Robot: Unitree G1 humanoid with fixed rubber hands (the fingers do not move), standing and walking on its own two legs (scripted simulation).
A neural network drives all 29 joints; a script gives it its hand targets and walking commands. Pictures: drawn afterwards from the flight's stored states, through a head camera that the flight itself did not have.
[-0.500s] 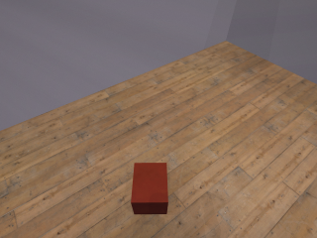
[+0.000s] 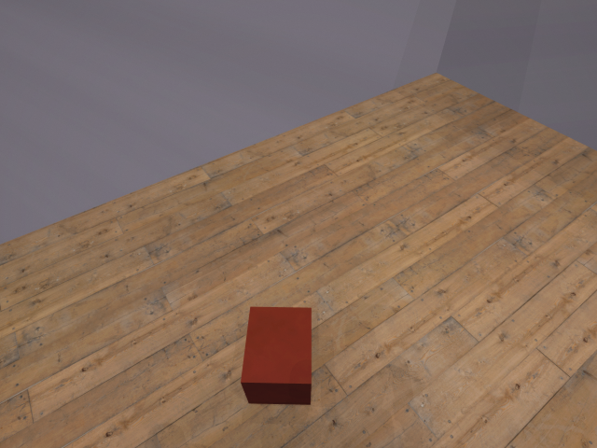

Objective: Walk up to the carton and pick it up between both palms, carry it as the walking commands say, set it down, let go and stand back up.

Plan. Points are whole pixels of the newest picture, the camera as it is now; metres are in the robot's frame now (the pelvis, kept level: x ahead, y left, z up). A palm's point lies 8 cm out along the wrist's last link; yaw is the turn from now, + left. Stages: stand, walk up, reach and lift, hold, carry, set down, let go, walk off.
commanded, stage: walk up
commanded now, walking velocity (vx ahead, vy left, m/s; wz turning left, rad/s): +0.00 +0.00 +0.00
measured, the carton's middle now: (280, 355) +0.53 +0.10 -0.67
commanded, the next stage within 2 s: stand in 1.34 s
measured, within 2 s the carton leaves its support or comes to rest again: neither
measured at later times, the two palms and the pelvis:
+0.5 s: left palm out of the picture -0.01 +0.30 -0.14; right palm out of the picture +0.12 -0.15 -0.14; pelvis +0.06 +0.07 +0.00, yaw +2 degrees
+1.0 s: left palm (106, 436) +0.19 +0.32 -0.14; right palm out of the picture +0.16 -0.15 -0.16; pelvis +0.12 +0.08 -0.01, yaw +1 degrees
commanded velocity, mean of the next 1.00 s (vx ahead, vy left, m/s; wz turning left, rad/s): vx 0.11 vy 0.08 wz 0.00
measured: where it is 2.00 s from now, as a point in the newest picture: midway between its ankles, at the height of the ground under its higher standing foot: outside the picture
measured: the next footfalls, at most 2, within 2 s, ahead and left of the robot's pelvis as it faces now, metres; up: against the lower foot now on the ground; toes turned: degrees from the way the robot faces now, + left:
left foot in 0.48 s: +0.10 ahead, +0.20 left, +0.00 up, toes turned +1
right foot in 0.80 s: +0.18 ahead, -0.03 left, +0.00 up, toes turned +2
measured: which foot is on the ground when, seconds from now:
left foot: down 0.00-0.12, up 0.14-0.46, down 0.48-1.00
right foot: down 0.00-0.50, up 0.52-0.78, down 0.80-1.00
